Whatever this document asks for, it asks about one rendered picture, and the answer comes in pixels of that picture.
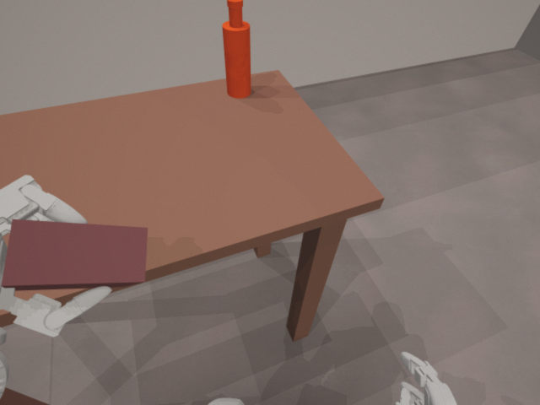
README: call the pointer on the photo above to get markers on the left robot hand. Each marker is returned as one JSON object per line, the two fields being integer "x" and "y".
{"x": 24, "y": 199}

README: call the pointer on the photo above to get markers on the right robot hand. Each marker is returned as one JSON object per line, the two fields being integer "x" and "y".
{"x": 435, "y": 392}

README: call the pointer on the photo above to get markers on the sponge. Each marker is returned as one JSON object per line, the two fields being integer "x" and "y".
{"x": 56, "y": 255}

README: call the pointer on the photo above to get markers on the table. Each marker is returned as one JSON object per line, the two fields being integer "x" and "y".
{"x": 209, "y": 175}

